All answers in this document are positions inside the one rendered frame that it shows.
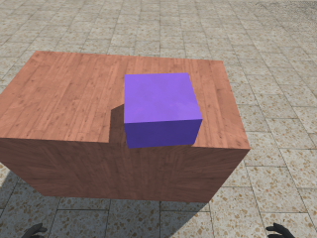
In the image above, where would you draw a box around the pedestal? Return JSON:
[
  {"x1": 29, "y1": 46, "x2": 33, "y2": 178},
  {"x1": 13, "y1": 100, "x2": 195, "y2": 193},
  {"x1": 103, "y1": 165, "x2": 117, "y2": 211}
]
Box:
[{"x1": 0, "y1": 51, "x2": 251, "y2": 203}]

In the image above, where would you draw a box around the robot left hand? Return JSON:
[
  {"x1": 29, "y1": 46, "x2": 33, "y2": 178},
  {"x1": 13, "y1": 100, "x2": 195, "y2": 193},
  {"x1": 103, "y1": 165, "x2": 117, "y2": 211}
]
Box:
[{"x1": 22, "y1": 223, "x2": 48, "y2": 238}]

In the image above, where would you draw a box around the robot right hand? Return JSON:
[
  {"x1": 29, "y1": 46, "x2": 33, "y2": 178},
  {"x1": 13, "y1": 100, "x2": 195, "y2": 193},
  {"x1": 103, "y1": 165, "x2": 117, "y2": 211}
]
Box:
[{"x1": 266, "y1": 222, "x2": 295, "y2": 238}]

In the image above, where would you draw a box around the carton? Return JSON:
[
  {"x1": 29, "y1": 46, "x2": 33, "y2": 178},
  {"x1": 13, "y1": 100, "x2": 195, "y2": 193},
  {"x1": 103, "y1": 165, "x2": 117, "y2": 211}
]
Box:
[{"x1": 124, "y1": 72, "x2": 203, "y2": 149}]

